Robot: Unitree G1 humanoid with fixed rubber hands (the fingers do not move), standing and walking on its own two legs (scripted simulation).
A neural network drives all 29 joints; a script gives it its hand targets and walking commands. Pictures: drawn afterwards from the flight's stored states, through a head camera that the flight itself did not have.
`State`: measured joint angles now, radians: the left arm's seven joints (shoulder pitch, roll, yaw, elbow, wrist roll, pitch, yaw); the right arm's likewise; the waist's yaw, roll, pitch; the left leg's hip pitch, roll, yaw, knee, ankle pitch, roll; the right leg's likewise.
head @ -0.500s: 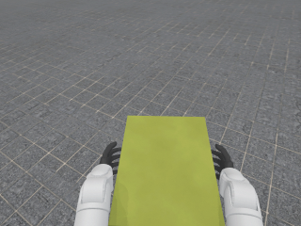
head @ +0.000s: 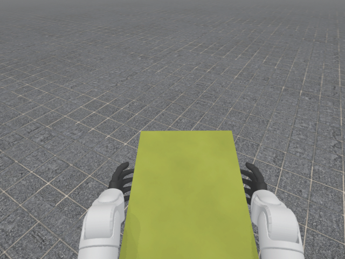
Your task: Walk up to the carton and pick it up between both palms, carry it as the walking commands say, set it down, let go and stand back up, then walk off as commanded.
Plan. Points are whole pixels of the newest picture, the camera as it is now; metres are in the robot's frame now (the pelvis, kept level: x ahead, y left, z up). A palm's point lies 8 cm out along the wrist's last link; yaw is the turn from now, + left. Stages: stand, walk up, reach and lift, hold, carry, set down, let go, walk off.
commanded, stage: carry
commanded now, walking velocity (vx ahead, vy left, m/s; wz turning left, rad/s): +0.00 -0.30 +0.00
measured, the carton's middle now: (186, 206) +0.29 +0.00 +0.00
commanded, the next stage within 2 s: none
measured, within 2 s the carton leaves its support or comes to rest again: neither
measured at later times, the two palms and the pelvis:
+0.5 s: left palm (151, 227) +0.20 +0.07 +0.07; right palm (308, 222) +0.22 -0.24 +0.06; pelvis -0.05 -0.11 -0.01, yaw +2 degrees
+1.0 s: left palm out of the picture +0.12 -0.09 +0.07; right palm out of the picture +0.15 -0.40 +0.07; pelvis -0.11 -0.27 -0.01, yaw +4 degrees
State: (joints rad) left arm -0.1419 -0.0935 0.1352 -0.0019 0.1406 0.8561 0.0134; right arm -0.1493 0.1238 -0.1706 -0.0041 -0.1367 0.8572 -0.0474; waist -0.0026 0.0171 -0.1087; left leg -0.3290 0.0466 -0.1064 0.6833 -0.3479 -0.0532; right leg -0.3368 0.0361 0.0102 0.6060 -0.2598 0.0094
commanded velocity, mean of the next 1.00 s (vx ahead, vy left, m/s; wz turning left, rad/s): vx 0.00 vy -0.30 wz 0.00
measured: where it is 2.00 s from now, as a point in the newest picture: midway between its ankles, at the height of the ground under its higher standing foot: outside the picture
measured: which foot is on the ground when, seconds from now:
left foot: down 0.00-0.16, up 0.18-0.32, down 0.34-0.60, up 0.62-0.78, down 0.80-1.00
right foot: down 0.00-0.34, up 0.36-0.54, down 0.56-0.82, up 0.84-1.00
